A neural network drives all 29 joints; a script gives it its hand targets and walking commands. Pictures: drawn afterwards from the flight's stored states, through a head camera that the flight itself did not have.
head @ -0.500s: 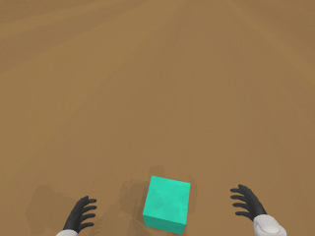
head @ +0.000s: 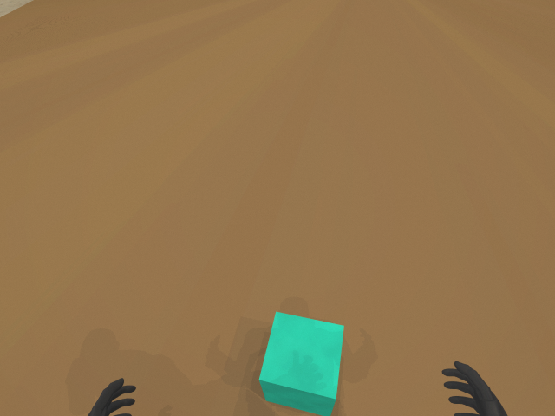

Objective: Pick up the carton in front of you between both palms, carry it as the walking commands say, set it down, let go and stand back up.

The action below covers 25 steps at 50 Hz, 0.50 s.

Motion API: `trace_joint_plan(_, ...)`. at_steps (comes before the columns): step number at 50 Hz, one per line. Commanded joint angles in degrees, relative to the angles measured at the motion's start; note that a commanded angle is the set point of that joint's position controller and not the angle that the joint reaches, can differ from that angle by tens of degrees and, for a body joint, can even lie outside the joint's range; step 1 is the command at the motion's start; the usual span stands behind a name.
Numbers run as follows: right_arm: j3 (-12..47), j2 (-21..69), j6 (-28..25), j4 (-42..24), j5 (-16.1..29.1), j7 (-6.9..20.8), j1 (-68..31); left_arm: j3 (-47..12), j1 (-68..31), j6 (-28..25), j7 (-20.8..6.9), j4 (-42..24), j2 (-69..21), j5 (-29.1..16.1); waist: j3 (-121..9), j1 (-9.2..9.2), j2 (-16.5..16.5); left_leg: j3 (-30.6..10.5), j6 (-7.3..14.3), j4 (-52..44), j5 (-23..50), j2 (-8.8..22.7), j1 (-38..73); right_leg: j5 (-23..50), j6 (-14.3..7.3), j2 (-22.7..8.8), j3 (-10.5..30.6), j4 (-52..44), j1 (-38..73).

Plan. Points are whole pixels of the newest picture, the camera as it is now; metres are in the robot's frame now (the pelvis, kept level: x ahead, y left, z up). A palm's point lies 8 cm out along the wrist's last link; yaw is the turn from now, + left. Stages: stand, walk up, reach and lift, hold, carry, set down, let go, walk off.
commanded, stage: stand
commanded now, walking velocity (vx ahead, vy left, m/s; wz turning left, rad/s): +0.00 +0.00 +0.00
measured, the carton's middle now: (303, 365) +0.37 -0.03 -0.65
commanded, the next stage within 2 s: none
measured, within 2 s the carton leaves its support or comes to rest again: neither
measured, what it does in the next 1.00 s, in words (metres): stands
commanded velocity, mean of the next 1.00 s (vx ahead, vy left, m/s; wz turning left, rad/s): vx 0.00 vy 0.00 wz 0.00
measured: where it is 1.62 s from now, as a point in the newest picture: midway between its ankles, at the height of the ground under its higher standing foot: outside the picture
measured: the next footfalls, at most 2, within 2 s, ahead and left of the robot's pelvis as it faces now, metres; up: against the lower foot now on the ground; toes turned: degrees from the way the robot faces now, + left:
none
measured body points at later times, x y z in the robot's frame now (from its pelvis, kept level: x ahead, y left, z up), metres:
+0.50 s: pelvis -0.01 -0.01 +0.00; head -0.02 -0.02 +0.45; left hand +0.10 +0.28 -0.10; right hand +0.10 -0.29 -0.11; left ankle -0.02 +0.13 -0.74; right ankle -0.01 -0.11 -0.74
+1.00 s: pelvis -0.02 -0.01 +0.01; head -0.03 -0.02 +0.46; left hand +0.07 +0.29 -0.10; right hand +0.07 -0.30 -0.12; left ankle -0.02 +0.13 -0.74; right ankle -0.01 -0.11 -0.74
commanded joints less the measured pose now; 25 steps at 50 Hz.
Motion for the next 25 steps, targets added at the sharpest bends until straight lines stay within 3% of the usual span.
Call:
trace_joint_plan(1,-1.46,-6.99,-1.02,-3.05,0.09,-0.39,-1.63,1.54,-1.84,-0.94,0.33,-2.95,7.76,-0.08,-1.84,-0.11,-2.56,-2.96,0.5,-3.7,13.06,3.88,0.3,12.77,0.6,-5.02,4.17,-5.13,-0.07)
trace_joint_plan(25,0.12,-8.7,-1.13,4.78,0.74,-1.04,-1.06,0.43,-2.99,-0.9,0.37,4.42,9.06,-0.61,0.44,-0.12,-2.21,-3.87,0.45,-7.41,10.18,5.19,0.67,9.96,0.28,-6.31,5.76,-8.82,1.12)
